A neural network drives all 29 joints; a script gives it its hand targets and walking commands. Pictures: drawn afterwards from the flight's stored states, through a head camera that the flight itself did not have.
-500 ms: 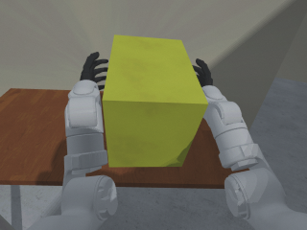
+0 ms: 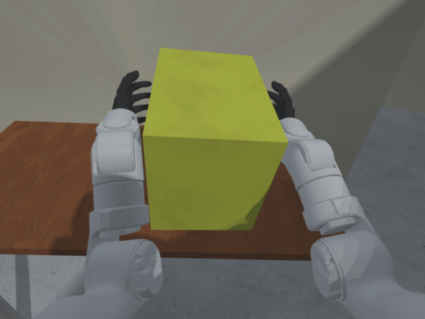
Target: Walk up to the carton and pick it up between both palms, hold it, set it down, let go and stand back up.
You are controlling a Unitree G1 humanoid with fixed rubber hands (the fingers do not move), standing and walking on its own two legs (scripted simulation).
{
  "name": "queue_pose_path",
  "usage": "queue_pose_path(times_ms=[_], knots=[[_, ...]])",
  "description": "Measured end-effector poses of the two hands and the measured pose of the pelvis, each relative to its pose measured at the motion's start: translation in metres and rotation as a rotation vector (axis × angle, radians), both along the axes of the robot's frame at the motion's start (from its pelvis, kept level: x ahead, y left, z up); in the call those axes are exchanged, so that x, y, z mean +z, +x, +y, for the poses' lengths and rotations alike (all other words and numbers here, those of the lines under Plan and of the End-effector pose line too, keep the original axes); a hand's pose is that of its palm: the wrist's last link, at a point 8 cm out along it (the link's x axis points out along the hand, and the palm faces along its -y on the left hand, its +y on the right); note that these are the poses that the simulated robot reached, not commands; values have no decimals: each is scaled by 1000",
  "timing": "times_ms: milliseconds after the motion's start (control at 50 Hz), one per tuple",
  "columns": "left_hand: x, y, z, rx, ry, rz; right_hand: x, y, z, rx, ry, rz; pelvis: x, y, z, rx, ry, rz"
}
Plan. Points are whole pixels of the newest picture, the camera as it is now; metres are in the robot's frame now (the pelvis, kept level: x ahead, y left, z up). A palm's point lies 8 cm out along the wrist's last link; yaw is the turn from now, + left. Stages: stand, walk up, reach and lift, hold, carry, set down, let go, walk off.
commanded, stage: hold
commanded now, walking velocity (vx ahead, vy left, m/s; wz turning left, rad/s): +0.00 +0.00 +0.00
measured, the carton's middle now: (204, 137) +0.38 +0.01 +0.20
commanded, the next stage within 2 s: none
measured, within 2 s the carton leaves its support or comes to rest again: neither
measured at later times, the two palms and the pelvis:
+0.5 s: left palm (125, 116) +0.36 +0.14 +0.26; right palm (282, 124) +0.37 -0.13 +0.24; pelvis +0.00 +0.00 +0.00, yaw +0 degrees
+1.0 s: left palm (124, 115) +0.36 +0.15 +0.26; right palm (282, 123) +0.37 -0.13 +0.24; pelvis +0.00 +0.00 +0.00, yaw +0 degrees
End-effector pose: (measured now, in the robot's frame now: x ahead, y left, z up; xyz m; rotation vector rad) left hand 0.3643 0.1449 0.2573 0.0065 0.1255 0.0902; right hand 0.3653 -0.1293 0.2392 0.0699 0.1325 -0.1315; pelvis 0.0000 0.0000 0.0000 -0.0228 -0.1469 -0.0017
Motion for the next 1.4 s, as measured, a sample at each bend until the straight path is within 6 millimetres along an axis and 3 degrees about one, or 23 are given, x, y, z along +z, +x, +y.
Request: queue_pose_path(times_ms=[1400], knots=[[1, 2, -1, -6, -2, -5, 1, 0, -1, -7, 1, -2, 0, 2, 1, 2, -1, 2]])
